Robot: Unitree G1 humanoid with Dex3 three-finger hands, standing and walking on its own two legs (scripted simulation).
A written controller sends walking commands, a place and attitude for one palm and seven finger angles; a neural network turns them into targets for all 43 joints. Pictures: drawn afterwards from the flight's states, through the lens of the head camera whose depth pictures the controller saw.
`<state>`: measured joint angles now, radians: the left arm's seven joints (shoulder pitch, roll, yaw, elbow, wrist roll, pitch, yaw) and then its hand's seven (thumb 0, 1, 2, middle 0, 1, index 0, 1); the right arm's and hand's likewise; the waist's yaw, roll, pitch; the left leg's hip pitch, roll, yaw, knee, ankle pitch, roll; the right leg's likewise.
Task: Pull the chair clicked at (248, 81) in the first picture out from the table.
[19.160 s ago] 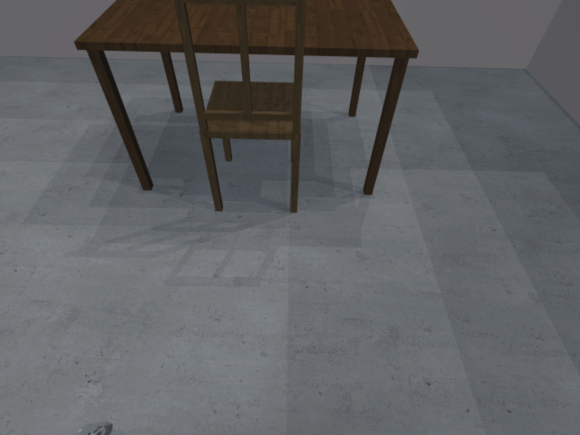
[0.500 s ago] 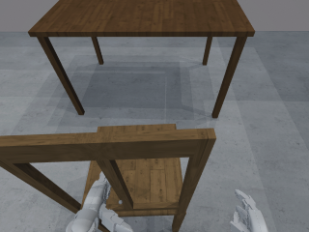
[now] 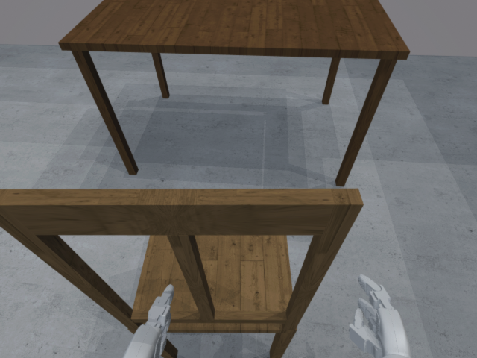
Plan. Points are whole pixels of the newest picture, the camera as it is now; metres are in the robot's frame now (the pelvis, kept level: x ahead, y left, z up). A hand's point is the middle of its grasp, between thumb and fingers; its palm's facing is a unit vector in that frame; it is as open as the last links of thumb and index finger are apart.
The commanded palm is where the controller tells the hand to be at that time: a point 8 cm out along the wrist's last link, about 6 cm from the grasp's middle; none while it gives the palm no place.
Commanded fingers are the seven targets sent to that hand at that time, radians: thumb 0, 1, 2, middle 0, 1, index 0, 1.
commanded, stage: draw the fingers out of the gap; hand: left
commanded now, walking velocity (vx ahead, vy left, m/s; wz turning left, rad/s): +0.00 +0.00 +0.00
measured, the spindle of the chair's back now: (198, 284) +0.25 +0.08 +0.00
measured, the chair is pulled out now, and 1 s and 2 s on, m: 0.69 0.69 0.68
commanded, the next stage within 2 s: draw the hand back to the body in 0.18 s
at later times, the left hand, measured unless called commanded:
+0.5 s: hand out of the picture +0.13 +0.12 +0.05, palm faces +0.08 -1.00 +0.00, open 17.2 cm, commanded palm +0.08 +0.17 +0.05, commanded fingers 0.00 -0.55 0.20 0.00 0.00 0.00 0.00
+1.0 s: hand (94, 344) +0.14 +0.17 +0.11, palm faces +0.12 -0.93 -0.36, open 16.1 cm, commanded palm +0.10 +0.23 +0.15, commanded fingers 0.00 0.03 0.48 -0.08 -0.12 -0.08 -0.12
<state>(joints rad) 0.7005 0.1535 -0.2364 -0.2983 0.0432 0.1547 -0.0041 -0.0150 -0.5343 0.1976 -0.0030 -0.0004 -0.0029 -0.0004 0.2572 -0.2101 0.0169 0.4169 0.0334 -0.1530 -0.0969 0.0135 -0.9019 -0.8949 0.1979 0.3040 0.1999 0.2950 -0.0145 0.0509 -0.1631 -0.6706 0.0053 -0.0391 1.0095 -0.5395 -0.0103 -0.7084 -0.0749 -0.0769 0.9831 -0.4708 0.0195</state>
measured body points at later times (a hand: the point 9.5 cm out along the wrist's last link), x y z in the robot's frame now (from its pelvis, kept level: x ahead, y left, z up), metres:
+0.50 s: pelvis -0.01 +0.00 -0.02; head +0.02 +0.01 +0.43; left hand +0.12 +0.18 +0.05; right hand +0.19 -0.22 -0.07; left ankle -0.02 +0.13 -0.68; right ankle +0.01 -0.13 -0.68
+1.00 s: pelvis +0.00 +0.00 +0.02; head -0.01 -0.03 +0.47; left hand +0.13 +0.22 +0.13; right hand +0.18 -0.22 -0.05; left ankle -0.02 +0.13 -0.68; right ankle +0.01 -0.13 -0.68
